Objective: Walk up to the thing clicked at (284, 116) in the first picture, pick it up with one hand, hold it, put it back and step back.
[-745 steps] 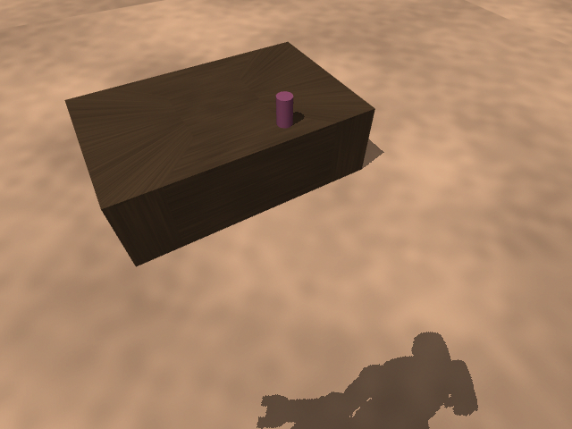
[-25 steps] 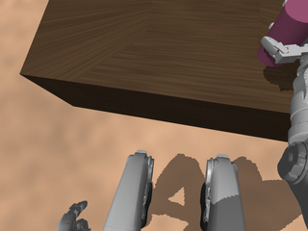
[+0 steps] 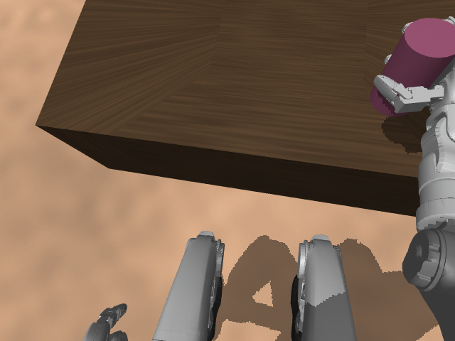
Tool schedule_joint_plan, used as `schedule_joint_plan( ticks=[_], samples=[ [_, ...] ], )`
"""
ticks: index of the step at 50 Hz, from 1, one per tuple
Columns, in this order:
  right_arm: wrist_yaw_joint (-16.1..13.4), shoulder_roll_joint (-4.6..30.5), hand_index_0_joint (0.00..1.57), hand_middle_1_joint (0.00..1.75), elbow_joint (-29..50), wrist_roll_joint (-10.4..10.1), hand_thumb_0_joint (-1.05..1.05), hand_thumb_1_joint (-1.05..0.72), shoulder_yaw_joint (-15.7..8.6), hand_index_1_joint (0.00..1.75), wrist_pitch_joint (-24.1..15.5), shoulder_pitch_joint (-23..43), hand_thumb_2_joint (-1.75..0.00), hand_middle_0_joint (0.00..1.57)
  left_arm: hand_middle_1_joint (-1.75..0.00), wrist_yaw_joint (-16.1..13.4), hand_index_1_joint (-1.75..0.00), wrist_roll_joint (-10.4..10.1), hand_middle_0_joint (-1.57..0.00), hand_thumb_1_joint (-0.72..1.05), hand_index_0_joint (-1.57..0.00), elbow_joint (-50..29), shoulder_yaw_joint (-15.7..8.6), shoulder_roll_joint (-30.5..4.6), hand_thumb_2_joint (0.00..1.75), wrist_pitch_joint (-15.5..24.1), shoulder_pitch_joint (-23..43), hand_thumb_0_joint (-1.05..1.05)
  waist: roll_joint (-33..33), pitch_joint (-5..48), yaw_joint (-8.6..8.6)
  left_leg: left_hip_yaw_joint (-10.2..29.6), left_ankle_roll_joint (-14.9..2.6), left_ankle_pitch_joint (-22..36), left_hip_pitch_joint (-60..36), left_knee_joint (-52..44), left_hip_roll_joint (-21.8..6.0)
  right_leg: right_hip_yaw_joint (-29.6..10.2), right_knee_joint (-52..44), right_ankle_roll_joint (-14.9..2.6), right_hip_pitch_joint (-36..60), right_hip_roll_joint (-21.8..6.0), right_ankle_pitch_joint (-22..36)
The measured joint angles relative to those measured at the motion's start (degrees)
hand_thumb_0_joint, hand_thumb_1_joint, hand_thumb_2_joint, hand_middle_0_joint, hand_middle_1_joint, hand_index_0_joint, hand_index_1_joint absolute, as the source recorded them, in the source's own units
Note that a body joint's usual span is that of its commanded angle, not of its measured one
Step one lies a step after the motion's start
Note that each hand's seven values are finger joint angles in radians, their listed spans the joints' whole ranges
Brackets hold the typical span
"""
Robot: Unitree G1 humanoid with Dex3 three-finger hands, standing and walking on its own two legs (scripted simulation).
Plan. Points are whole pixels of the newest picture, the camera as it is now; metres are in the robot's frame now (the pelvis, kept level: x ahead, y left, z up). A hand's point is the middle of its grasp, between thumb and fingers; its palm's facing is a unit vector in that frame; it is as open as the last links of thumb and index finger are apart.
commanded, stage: lift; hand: right
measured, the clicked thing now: (409, 72) +0.52 -0.23 +0.02
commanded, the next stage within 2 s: hold in 1.50 s
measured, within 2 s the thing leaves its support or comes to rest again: neither
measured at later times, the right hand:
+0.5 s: hand out of the picture +0.44 -0.22 +0.14, palm faces +0.19 +0.98 +0.00, open 9.8 cm
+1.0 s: hand out of the picture +0.39 -0.21 +0.21, palm faces +0.19 +0.98 -0.01, open 9.8 cm
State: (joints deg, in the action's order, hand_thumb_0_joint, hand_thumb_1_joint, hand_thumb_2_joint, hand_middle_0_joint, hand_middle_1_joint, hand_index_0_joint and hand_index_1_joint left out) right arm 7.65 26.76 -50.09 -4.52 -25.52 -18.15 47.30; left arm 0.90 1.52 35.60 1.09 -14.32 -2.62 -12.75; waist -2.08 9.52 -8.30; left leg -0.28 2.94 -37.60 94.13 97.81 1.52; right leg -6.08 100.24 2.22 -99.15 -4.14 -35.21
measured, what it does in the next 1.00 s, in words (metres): rises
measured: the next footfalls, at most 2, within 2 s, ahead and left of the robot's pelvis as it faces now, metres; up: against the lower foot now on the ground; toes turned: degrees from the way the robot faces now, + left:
none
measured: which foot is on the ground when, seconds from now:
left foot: down 0.00-1.00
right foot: down 0.00-1.00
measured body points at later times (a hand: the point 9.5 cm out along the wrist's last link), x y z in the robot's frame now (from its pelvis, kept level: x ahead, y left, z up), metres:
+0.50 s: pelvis +0.02 +0.00 +0.10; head +0.15 -0.03 +0.54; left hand +0.15 +0.26 -0.01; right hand +0.42 -0.27 +0.14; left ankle +0.06 +0.15 -0.50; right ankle +0.07 -0.14 -0.50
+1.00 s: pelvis +0.04 -0.01 +0.17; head +0.12 -0.02 +0.61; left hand +0.18 +0.23 +0.05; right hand +0.38 -0.26 +0.21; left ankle +0.06 +0.15 -0.50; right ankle +0.07 -0.14 -0.50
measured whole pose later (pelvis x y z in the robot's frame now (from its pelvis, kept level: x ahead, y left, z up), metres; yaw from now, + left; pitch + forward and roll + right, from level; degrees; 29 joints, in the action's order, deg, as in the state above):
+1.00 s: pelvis +0.04 -0.01 +0.17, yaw -4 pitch +14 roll +3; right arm 2.2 12.4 -25.7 -9.3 -11.2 -18.6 13.4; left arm -1.6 -0.4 36.8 -0.3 -12.4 1.5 -13.2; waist -1.3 5.5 -2.6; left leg 0.2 2.7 -27.8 46.0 59.3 -0.6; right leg -2.5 62.2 1.5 -50.6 -3.5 -26.2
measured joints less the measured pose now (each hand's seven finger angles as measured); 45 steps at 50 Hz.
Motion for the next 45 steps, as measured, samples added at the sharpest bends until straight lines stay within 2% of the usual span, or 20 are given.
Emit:
schedule_joint_plan(
  ticks=[8,26,34,45],
  samples=[
    [-0.6,-3.1,0.7,0.95,4.5,-1.5,-0.03,0.26,1.8,0.95,0.7,-5.5,-1.01,0.77,-0.3,-0.4,-0.29,-0.8,-0.2,0.92,-0.21,0.2,-0.3,0.7,0.89,0.5,-0.2,0.0,0.0,0.4,1.34,-0.2,-0.18,0.9,-6.6,-5.3,-0.3,0.3,-5.2,-0.06,6.6,0.0,0.8],
    [-3.8,-10.9,0.71,0.95,18.2,-3.9,-0.03,0.27,8.8,0.95,2.1,-22.9,-1.02,0.77,-0.3,-1.8,-0.29,-2.0,-0.2,0.9,-0.2,0.0,-1.9,0.6,0.9,2.2,-0.3,0.0,0.2,-0.3,4.05,-0.5,-0.52,5.0,-28.6,-22.9,-1.1,1.5,-22.3,-0.25,28.5,0.0,4.4],
    [-4.5,-12.3,0.71,0.95,20.8,-3.9,-0.03,0.27,11.3,0.95,0.9,-27.4,-1.02,0.77,-0.3,-2.1,-0.29,-1.9,-0.2,0.89,-0.19,0.1,-2.1,1.0,0.9,3.2,0.0,0.0,0.9,-2.1,4.59,-0.3,-0.47,7.2,-36.9,-29.7,-1.5,2.2,-29.0,-0.42,36.9,0.3,6.6],
    [-5.7,-14.1,0.71,0.95,24.1,-4.6,-0.03,0.27,13.4,0.95,-0.2,-32.7,-1.03,0.77,-0.3,-2.4,-0.29,-1.9,-0.2,0.89,-0.19,0.9,-1.5,1.6,0.9,4.0,-0.3,0.0,0.8,-3.5,5.54,0.3,-0.22,9.2,-45.1,-36.1,-2.0,3.2,-35.5,-0.72,45.3,0.5,8.3]
  ],
)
